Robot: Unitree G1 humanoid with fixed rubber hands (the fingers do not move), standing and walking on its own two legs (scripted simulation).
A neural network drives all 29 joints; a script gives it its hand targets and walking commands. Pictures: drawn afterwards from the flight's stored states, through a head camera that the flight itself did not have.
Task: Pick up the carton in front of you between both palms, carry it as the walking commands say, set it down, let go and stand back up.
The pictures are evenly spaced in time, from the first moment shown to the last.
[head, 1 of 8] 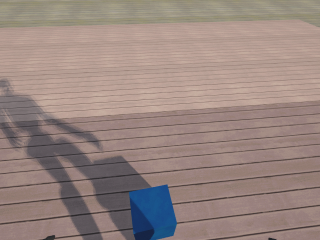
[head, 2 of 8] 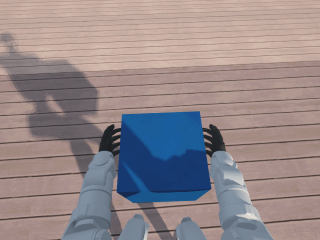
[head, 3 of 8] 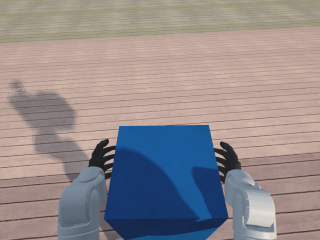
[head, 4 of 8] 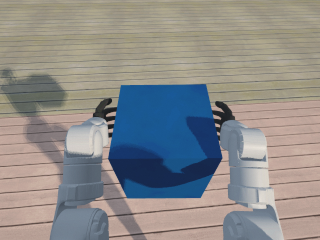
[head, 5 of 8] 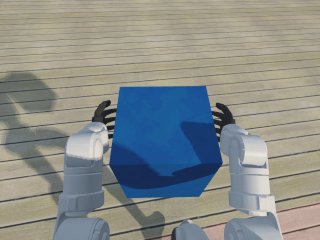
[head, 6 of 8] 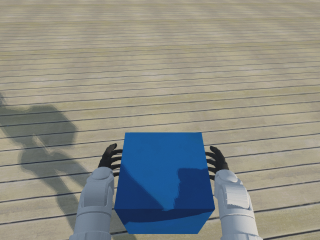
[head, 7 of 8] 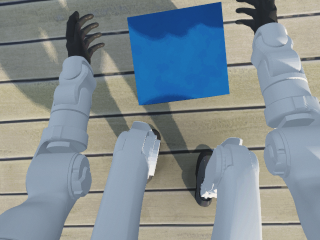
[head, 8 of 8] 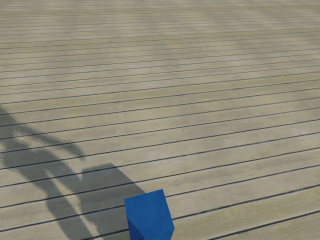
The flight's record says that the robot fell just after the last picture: no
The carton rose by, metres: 0.69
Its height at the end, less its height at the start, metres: -0.34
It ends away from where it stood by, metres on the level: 5.59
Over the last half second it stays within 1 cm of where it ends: yes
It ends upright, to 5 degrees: yes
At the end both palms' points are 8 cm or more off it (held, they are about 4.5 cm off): yes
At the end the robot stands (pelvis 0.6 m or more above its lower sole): yes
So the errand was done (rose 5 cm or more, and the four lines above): yes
